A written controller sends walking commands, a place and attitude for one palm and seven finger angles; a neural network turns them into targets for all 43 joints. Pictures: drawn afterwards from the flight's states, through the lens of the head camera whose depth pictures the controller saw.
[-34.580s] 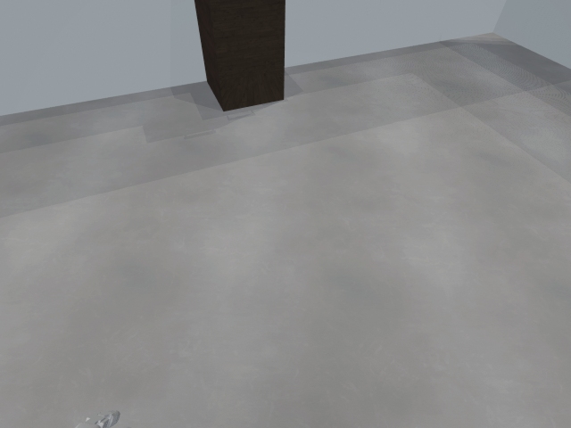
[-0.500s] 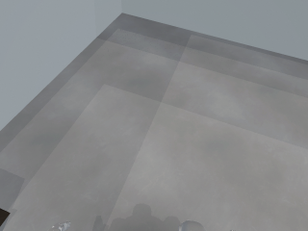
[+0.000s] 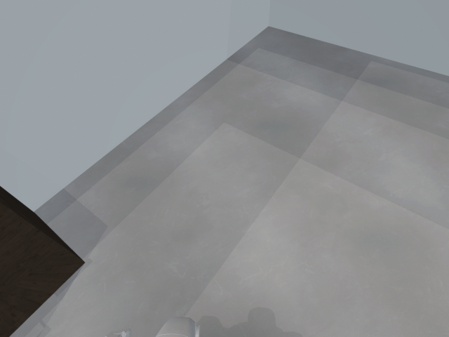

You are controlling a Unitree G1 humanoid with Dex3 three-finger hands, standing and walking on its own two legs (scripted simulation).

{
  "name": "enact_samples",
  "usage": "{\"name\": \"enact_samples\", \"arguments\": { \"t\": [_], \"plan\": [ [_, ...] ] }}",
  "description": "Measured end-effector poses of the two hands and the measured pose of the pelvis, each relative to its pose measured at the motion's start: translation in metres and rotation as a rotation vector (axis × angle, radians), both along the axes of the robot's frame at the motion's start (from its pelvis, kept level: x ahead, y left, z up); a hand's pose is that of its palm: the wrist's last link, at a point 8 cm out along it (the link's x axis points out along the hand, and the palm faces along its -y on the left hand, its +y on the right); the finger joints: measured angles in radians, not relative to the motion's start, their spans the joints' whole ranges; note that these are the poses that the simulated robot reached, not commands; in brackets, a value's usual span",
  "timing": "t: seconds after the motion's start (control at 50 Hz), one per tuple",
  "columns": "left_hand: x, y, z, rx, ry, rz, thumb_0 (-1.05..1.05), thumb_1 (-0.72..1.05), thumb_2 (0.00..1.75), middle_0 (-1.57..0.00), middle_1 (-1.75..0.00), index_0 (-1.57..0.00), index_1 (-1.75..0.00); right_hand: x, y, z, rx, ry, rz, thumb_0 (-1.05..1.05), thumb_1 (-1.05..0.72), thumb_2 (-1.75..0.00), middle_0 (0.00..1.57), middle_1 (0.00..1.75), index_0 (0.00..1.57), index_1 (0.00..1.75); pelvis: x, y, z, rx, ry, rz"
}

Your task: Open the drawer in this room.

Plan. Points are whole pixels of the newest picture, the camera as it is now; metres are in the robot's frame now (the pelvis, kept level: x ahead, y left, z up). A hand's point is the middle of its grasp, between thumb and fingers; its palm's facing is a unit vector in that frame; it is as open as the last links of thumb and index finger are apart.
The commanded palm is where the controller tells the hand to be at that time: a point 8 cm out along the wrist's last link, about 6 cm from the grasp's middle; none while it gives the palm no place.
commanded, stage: turn to face it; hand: left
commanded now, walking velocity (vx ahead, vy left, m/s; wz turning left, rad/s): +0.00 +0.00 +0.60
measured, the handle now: out of the picture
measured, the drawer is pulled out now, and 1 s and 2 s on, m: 0.00 0.00 0.00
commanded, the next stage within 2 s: take the last steps up to it in 1.50 s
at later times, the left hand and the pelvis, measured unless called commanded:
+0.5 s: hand out of the picture +0.02 +0.30 -0.17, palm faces +0.32 -0.92 -0.23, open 7.4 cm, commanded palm none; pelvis -0.01 +0.07 +0.00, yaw +17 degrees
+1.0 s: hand out of the picture +0.01 +0.23 -0.14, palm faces +0.53 -0.79 -0.30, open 7.4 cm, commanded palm none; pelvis +0.02 +0.01 +0.00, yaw +35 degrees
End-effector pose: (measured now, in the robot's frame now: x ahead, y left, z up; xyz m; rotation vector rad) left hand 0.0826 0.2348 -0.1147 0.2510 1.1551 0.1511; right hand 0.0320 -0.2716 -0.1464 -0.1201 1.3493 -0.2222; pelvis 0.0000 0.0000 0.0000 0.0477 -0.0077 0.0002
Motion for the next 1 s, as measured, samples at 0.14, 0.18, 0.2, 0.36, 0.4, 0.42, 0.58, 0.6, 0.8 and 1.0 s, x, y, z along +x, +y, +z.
{"name": "enact_samples", "arguments": {
  "t": [0.14,0.18,0.2,0.36,0.4,0.42,0.58,0.6,0.8,1.0],
  "plan": [
    [-0.077,0.040,-0.023,-0.017,0.125,0.165,0.01,0.91,0.90,-0.20,-0.30,-0.21,-0.30,0.076,0.032,0.011,-0.042,-0.089,0.186,0.00,-0.91,-0.90,0.20,0.30,0.19,0.30,-0.003,0.021,-0.007,-0.027,0.008,0.094],
    [-0.097,0.055,-0.035,-0.026,0.155,0.214,0.01,0.91,0.90,-0.20,-0.30,-0.20,-0.30,0.100,0.049,0.014,-0.059,-0.133,0.244,0.00,-0.91,-0.90,0.20,0.30,0.19,0.30,-0.003,0.032,-0.013,-0.042,0.010,0.124],
    [-0.106,0.064,-0.042,-0.030,0.168,0.237,0.01,0.91,0.90,-0.20,-0.30,-0.20,-0.30,0.112,0.057,0.015,-0.068,-0.161,0.271,0.00,-0.91,-0.90,0.20,0.30,0.20,0.30,-0.003,0.038,-0.018,-0.048,0.012,0.136],
    [-0.119,0.100,-0.040,-0.049,0.170,0.330,0.01,0.91,0.90,-0.20,-0.30,-0.20,-0.30,0.137,0.109,0.039,-0.087,-0.233,0.381,0.00,-0.91,-0.90,0.20,0.30,0.20,0.30,-0.007,0.063,-0.006,-0.084,0.003,0.217],
    [-0.110,0.104,-0.034,-0.053,0.125,0.338,0.01,0.91,0.90,-0.20,-0.30,-0.20,-0.30,0.134,0.116,0.040,-0.081,-0.219,0.395,0.00,-0.91,-0.90,0.20,0.30,0.20,0.30,-0.007,0.066,-0.002,-0.090,0.004,0.239],
    [-0.106,0.106,-0.032,-0.053,0.104,0.341,0.01,0.91,0.90,-0.20,-0.30,-0.20,-0.30,0.132,0.119,0.040,-0.076,-0.210,0.401,0.00,-0.91,-0.90,0.20,0.30,0.20,0.30,-0.007,0.068,-0.001,-0.091,0.004,0.250],
    [-0.073,0.109,-0.020,-0.040,-0.015,0.367,0.01,0.91,0.90,-0.20,-0.30,-0.20,-0.30,0.105,0.122,0.031,-0.042,-0.118,0.412,0.00,-0.91,-0.90,0.21,0.30,0.20,0.30,-0.004,0.065,0.002,-0.086,0.015,0.337],
    [-0.069,0.108,-0.019,-0.037,-0.025,0.369,0.01,0.91,0.90,-0.20,-0.30,-0.20,-0.30,0.102,0.120,0.029,-0.039,-0.104,0.411,0.00,-0.90,-0.90,0.21,0.30,0.20,0.30,-0.003,0.063,0.002,-0.086,0.017,0.349],
    [-0.044,0.078,-0.001,0.016,-0.127,0.416,0.01,0.91,0.90,-0.20,-0.30,-0.20,-0.30,0.085,0.074,0.001,-0.018,0.047,0.437,0.00,-0.91,-0.90,0.21,0.30,0.20,0.30,0.007,0.028,-0.006,-0.063,0.038,0.478],
    [-0.107,0.031,0.008,0.043,-0.055,0.579,0.01,0.91,0.90,-0.20,-0.30,-0.20,-0.30,0.147,0.064,-0.006,0.007,0.015,0.575,0.00,-0.91,-0.90,0.20,0.30,0.20,0.30,0.017,0.007,-0.002,-0.008,-0.002,0.618]
  ]
}}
